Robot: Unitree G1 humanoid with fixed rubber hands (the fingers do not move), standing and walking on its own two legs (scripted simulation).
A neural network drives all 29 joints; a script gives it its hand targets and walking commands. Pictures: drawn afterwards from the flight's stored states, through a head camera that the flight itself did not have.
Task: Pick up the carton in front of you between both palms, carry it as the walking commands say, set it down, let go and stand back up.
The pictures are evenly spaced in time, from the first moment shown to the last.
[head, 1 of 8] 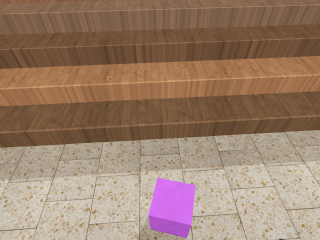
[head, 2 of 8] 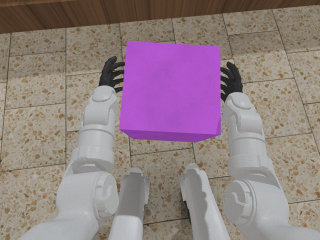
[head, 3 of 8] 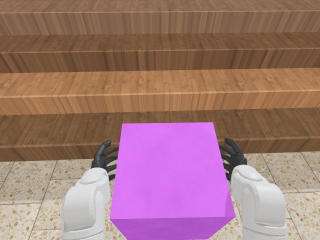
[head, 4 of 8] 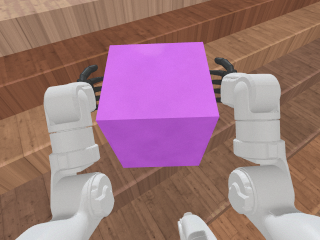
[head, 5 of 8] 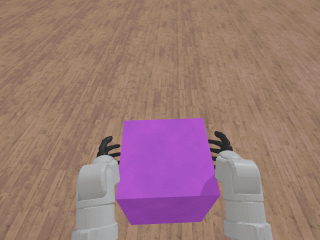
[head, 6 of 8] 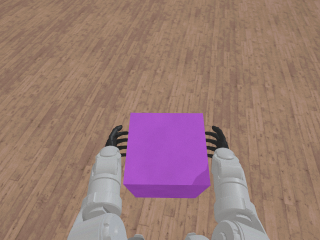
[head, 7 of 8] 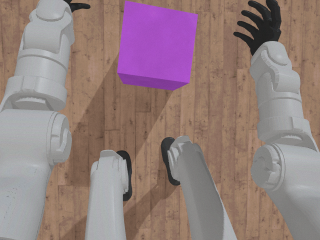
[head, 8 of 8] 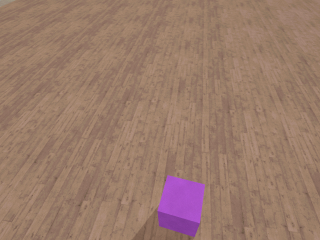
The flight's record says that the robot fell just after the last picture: no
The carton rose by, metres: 2.43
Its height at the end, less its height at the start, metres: +1.70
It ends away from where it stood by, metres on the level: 5.22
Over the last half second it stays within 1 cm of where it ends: yes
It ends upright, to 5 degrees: yes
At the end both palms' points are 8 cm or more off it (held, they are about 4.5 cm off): yes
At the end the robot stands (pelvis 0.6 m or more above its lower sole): yes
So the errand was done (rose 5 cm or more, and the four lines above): yes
